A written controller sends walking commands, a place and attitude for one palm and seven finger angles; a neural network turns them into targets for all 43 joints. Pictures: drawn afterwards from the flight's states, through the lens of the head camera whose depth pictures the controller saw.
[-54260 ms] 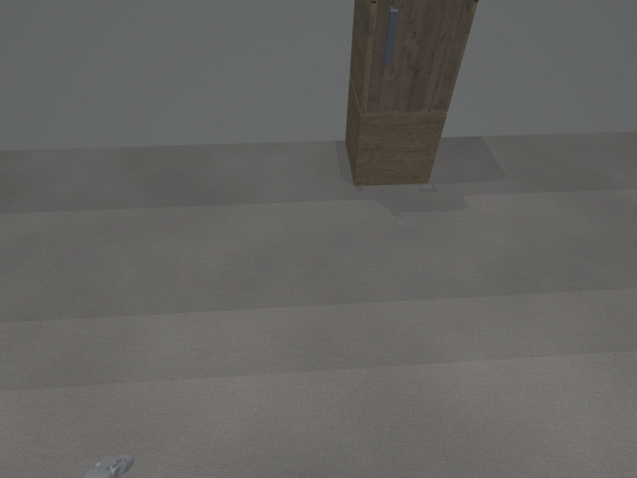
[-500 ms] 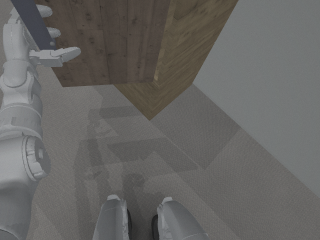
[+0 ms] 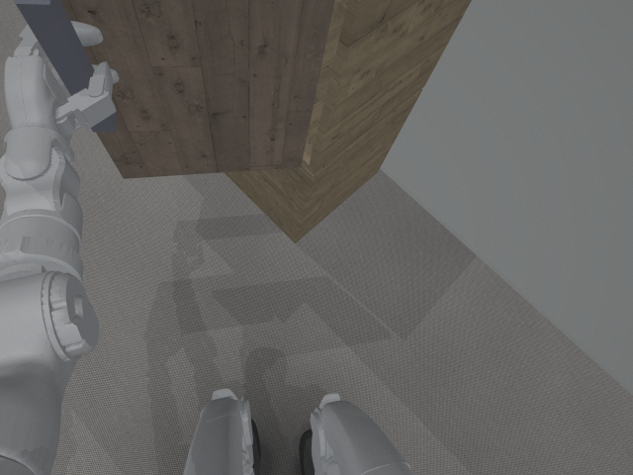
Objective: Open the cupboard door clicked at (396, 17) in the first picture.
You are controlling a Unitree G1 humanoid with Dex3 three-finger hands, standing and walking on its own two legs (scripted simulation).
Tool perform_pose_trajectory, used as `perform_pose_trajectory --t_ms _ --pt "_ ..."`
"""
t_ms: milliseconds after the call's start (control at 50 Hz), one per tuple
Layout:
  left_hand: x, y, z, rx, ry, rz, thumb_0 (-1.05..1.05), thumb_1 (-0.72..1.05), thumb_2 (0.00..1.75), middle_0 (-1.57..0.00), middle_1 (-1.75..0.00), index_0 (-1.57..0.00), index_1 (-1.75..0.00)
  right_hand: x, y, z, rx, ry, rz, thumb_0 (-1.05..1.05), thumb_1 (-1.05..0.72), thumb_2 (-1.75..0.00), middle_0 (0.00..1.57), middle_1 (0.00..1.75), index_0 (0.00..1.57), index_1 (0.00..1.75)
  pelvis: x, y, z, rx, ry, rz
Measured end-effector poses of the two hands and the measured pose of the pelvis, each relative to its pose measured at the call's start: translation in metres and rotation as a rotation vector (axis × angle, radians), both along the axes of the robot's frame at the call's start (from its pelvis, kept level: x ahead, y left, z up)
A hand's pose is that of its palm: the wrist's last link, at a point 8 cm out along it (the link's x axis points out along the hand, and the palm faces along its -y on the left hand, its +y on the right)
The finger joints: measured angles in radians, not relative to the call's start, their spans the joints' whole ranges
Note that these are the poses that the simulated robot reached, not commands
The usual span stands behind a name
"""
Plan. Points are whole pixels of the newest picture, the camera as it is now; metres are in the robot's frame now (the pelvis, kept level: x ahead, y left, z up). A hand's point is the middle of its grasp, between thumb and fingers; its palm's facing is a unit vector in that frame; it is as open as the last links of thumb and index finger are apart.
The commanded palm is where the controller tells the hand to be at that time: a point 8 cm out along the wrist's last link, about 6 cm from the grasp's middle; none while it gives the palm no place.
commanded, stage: pull the door open along its arc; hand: left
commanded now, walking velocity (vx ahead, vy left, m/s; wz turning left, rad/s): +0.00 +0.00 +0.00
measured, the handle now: (77, 55) +0.60 +0.22 +0.07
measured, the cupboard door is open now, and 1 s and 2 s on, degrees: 55 94 100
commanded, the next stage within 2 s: open thumb and fingers to let go in 1.14 s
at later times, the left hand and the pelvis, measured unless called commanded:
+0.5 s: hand (122, 157) +0.46 +0.17 +0.07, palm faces +0.08 -1.00 +0.02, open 6.4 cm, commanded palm +0.41 +0.21 +0.06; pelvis +0.02 +0.00 +0.03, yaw +0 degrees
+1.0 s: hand (218, 228) +0.38 +0.07 +0.07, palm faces +0.45 -0.89 +0.00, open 6.7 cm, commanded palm +0.31 +0.10 +0.06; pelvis +0.00 -0.04 +0.02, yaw +4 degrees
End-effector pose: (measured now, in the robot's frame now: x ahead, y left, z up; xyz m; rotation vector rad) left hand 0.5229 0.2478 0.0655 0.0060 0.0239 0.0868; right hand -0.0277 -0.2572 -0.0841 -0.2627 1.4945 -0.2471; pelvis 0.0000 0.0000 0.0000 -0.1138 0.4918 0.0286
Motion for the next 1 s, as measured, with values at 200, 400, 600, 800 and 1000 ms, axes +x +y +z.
perform_pose_trajectory --t_ms 200,400,600,800,1000 --pt "-0.008 -0.002 0.0 -0.002 -0.001 0.001 0.0 0.69 0.76 -0.35 -1.35 -0.35 -1.35 0.001 0.002 0.0 0.016 -0.012 -0.019 0.01 -0.91 -0.9 0.21 0.3 0.2 0.3 0.002 0.0 0.004 0.009 -0.008 -0.015" --pt "-0.051 -0.012 -0.001 -0.002 -0.008 -0.031 0.0 0.66 0.69 -0.34 -1.35 -0.34 -1.35 0.035 0.006 0.006 0.067 -0.098 -0.019 0.01 -0.91 -0.9 0.21 0.3 0.2 0.3 0.014 0.001 0.019 0.033 -0.054 -0.026" --pt "-0.115 -0.053 -0.004 -0.099 -0.038 0.181 0.02 0.62 0.71 -0.3 -1.34 -0.35 -1.29 0.115 0.008 0.008 0.112 -0.303 0.102 0.01 -0.91 -0.9 0.2 0.3 0.2 0.3 0.018 0.001 0.026 0.055 -0.102 -0.026" --pt "-0.157 -0.1 -0.001 -0.027 -0.044 0.401 0.01 0.64 0.73 -0.31 -1.31 -0.31 -1.29 0.159 0.018 -0.005 0.184 -0.399 0.215 0.01 -0.91 -0.9 0.2 0.3 0.2 0.3 0.006 -0.015 0.018 0.08 -0.132 0.001" --pt "-0.187 -0.136 0.001 -0.004 -0.021 0.385 0.01 0.64 0.71 -0.29 -1.3 -0.29 -1.3 0.153 0.005 -0.005 0.195 -0.404 0.225 0.01 -0.91 -0.9 0.2 0.3 0.2 0.3 0.003 -0.036 0.024 0.1 -0.166 0.023"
